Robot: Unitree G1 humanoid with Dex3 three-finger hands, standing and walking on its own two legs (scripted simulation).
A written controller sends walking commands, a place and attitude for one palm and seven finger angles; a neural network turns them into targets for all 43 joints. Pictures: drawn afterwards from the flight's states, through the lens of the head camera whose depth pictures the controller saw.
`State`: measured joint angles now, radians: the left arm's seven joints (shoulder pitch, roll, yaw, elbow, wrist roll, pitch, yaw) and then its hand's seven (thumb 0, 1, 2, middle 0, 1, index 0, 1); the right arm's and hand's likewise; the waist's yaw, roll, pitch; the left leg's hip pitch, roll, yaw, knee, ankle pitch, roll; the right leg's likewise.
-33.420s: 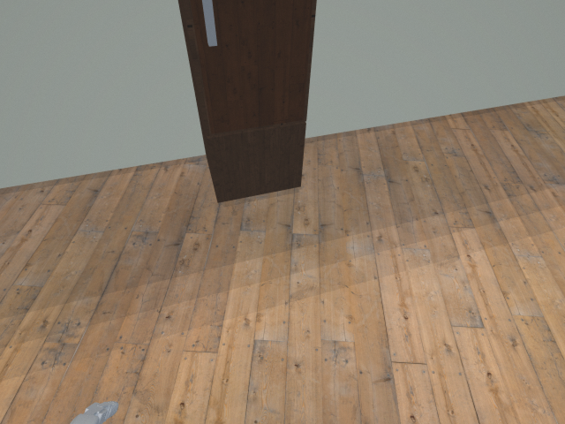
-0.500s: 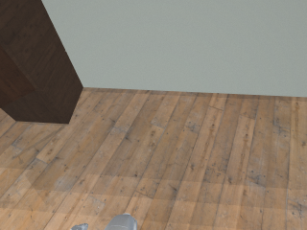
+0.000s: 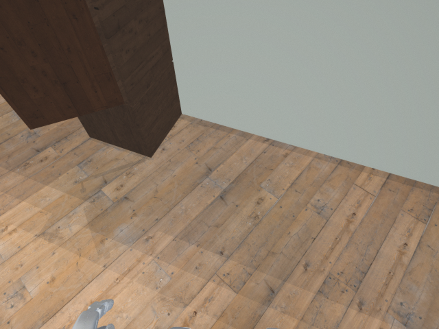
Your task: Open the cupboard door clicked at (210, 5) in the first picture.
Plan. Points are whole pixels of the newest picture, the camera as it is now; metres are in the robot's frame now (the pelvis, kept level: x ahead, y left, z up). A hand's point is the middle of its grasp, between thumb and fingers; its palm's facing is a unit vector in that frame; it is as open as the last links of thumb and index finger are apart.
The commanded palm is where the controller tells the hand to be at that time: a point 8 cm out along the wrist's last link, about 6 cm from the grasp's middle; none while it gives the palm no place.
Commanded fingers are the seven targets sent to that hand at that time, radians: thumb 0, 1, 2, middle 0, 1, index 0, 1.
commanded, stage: turn to face it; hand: left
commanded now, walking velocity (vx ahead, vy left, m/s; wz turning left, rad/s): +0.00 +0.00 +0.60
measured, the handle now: out of the picture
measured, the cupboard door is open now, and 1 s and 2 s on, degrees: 46 46 46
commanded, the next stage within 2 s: take the last steps up to it in 0.54 s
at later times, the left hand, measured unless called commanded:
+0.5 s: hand out of the picture -0.03 +0.22 -0.19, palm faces +0.34 -0.91 -0.23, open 7.4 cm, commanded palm none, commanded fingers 0.00 0.90 0.90 -0.20 -0.30 -0.20 -0.30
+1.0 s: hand out of the picture -0.04 +0.17 -0.15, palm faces +0.48 -0.86 -0.19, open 7.4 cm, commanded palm none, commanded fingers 0.00 0.90 0.90 -0.20 -0.30 -0.20 -0.30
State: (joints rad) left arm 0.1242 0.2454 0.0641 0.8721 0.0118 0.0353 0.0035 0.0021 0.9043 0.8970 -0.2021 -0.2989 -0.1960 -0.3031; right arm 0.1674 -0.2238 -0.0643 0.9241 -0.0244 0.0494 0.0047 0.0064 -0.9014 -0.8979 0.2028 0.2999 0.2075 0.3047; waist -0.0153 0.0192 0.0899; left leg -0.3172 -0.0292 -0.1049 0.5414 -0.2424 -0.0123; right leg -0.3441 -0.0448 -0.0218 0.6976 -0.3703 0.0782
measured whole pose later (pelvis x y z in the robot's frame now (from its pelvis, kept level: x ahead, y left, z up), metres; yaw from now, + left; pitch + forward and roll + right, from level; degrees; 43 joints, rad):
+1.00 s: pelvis +0.03 +0.01 +0.01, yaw +26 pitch +0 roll +1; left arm 0.33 0.14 0.04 1.03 0.02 -0.05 0.00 0.00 0.90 0.90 -0.21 -0.30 -0.20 -0.30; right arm 0.22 -0.23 -0.08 1.02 -0.02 0.06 0.04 0.01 -0.91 -0.90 0.20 0.30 0.20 0.30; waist 0.00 0.01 0.05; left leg -0.55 0.04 0.01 1.06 -0.25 -0.05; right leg -0.07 -0.11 -0.14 0.36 -0.27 0.04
